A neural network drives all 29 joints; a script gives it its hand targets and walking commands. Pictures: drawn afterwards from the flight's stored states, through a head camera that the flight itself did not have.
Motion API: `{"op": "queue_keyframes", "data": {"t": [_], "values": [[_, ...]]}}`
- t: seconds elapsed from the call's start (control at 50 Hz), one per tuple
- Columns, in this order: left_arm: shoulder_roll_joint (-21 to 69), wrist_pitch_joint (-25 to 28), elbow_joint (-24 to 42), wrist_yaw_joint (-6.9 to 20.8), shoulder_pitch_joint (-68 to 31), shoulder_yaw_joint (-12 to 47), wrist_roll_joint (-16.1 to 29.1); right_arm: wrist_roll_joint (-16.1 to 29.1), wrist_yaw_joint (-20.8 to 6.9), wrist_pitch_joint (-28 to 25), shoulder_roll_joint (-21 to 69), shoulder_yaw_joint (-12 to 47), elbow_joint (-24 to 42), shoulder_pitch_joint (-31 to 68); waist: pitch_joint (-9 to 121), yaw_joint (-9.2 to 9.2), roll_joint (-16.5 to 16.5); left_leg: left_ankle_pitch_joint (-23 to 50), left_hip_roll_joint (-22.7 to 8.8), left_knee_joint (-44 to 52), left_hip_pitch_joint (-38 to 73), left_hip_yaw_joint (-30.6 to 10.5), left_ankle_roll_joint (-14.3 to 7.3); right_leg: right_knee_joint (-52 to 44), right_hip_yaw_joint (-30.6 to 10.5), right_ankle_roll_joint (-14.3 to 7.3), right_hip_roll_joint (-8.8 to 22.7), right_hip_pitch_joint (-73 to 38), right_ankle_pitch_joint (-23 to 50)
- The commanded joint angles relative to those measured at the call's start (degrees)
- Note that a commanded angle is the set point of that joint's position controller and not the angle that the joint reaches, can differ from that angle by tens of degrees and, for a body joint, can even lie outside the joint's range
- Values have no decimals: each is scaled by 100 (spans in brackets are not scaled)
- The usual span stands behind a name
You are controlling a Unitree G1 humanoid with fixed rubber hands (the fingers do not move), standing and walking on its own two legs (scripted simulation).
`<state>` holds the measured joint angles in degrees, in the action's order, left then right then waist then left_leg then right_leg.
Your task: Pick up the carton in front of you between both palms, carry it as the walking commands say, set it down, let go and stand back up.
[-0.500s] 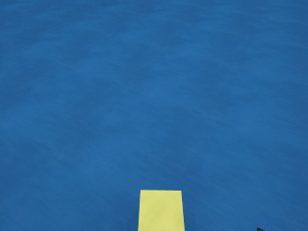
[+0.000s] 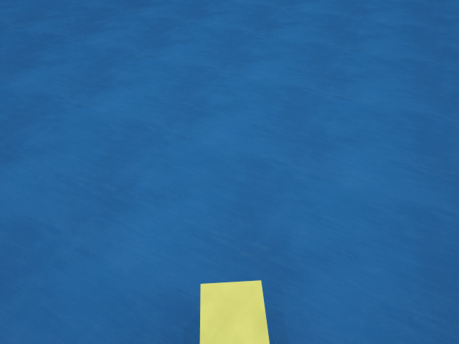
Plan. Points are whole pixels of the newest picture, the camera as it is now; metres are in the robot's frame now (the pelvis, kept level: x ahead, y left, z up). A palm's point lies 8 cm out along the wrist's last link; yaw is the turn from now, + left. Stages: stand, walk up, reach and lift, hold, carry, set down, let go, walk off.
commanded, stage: stand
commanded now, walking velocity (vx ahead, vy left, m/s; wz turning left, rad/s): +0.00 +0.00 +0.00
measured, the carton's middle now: (232, 323) +0.32 +0.00 -0.62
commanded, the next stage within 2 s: none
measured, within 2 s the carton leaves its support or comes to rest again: neither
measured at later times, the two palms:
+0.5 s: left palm out of the picture +0.07 +0.26 -0.10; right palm out of the picture -0.01 -0.27 -0.11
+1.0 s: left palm out of the picture +0.05 +0.26 -0.11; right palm out of the picture -0.06 -0.23 -0.12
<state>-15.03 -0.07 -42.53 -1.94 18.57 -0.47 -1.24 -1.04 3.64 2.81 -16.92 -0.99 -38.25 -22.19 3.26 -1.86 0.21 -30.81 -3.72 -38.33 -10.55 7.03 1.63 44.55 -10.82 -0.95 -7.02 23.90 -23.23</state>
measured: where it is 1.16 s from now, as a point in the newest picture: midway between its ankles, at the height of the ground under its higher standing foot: outside the picture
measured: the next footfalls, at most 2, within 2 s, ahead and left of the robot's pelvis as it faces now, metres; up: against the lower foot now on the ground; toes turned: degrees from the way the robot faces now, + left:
none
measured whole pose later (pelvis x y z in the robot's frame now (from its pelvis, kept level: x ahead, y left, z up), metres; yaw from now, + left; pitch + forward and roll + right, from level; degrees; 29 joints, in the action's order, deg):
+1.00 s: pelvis -0.02 +0.02 +0.01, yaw -4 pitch +0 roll +0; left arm -12.5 -1.1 -49.9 -2.5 17.3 -0.3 -0.7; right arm -1.3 2.9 2.3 -13.7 -0.1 -51.4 -24.1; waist -0.3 -1.5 0.7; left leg -27.9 -2.0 -33.3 -5.6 9.0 -0.5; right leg 39.0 -9.1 -0.2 -5.1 20.3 -18.6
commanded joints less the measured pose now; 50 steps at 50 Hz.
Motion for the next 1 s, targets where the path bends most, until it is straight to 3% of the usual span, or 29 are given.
{"op": "queue_keyframes", "data": {"t": [0.0, 0.16, 0.32, 0.36, 0.42, 0.44, 0.48, 0.52, 0.56, 0.6, 0.62, 0.66, 0.7, 0.72, 0.76, 0.84, 0.9, 0.98], "values": [[-695, 41, 300, -24, 174, -171, 0, -12, 7, -45, -688, -191, 227, -312, -150, -18, -146, 1896, -89, 447, 235, -179, -282, -718, -329, -197, 409, 139, 2564], [-645, 23, 297, -19, 216, -166, 17, -34, 3, -20, -719, -195, 25, -291, -273, 3, 12, 2200, -263, 603, 274, -129, -388, -576, -81, -153, 348, 160, 2356], [-741, -23, 248, -42, 184, -183, -5, -29, -53, -37, -627, -183, -177, -447, -334, -37, -472, 977, 119, 652, 288, -180, -306, -1212, -850, -283, 567, 119, 2277], [-666, -17, 241, -46, 129, -175, 11, -34, -58, -69, -633, -182, -245, -471, -351, -50, -253, 1442, -71, 830, 439, -273, -351, -997, -558, -200, 458, 231, 2233], [-514, 10, 256, -31, 109, -168, 38, -42, -29, -71, -691, -192, -352, -458, -330, -33, 310, 3013, -674, 1022, 589, -398, -546, -364, 209, -57, 316, 341, 1906], [-478, 11, 273, -17, 105, -164, 40, -45, -14, -64, -687, -189, -377, -444, -356, -27, 413, 3283, -801, 1038, 547, -413, -606, -302, 315, -46, 358, 330, 1766], [-460, 5, 290, 20, 60, -159, 30, -60, -3, -64, -613, -155, -434, -458, -459, -22, 406, 3173, -746, 932, 184, -309, -600, -416, 321, -98, 469, -28, 1938], [-545, -3, 201, 27, 259, -171, 49, -77, -20, -36, -680, -171, -402, -308, -482, 81, 87, 2344, -360, 727, 50, 15, -459, -645, 74, -230, 499, -166, 2504], [-718, -13, 101, -24, 436, -204, 17, -30, -51, -8, -616, -173, -442, -444, -341, 114, -471, 1204, 54, 407, -136, 93, -306, -1116, -649, -434, 774, -468, 2849], [-798, -58, 18, -75, 489, -208, -19, 10, -92, -3, -449, -141, -492, -543, -269, 93, -932, 172, 368, 425, -170, -90, -235, -1729, -1548, -660, 1089, -541, 2453], [-762, -86, 26, -91, 284, -196, -23, 22, -104, -33, -348, -108, -561, -667, -348, -10, -973, 116, 367, 669, -83, -215, -270, -1821, -1555, -656, 1074, -439, 2180], [-514, -104, 61, -82, -86, -151, 19, -28, -101, -120, -352, -88, -713, -771, -537, -99, -519, 803, 123, 1116, 264, -374, -374, -1549, -947, -366, 790, -64, 1991], [-387, -44, -36, -65, -3, -144, 74, -49, -86, -174, -448, -97, -755, -650, -441, -19, 128, 2670, -501, 1311, 625, -643, -482, -820, -65, -129, 411, 102, 2111], [-362, -18, -72, -50, 39, -149, 78, -30, -67, -174, -455, -88, -794, -605, -423, 27, 301, 3671, -776, 1279, 681, -678, -585, -655, 214, -68, 391, 97, 1861], [-292, -2, -141, -15, 126, -132, 84, -23, -34, -166, -443, -66, -840, -530, -408, 62, 511, 4310, -804, 1159, 619, -481, -625, -700, 327, -65, 474, -117, 1789], [-380, -36, -337, -13, 204, -137, 82, -39, -33, -117, -436, -55, -993, -607, -533, 79, 272, 2992, -379, 1039, 275, -128, -464, -828, 150, -192, 569, -486, 2632], [-404, -56, -473, -60, 197, -133, 53, -26, -49, -78, -345, -51, -1128, -730, -584, 61, -20, 2107, -216, 988, 203, -98, -430, -959, -81, -277, 655, -477, 2793], [-343, -68, -606, -88, 102, -118, 54, -35, -59, -72, -255, -41, -1289, -765, -630, 39, -164, 1811, -190, 1033, 263, -156, -453, -1070, -205, -292, 665, -341, 2612]]}}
